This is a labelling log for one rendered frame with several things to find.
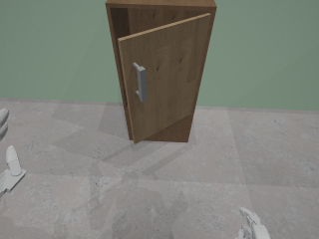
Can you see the right robot hand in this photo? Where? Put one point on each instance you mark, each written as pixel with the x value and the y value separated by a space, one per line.
pixel 257 231

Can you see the left robot hand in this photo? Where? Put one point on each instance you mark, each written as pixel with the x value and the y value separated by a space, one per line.
pixel 14 174

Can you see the cupboard door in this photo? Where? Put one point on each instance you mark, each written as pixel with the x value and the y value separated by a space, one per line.
pixel 172 56

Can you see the handle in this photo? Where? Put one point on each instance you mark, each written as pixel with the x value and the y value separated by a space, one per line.
pixel 142 82

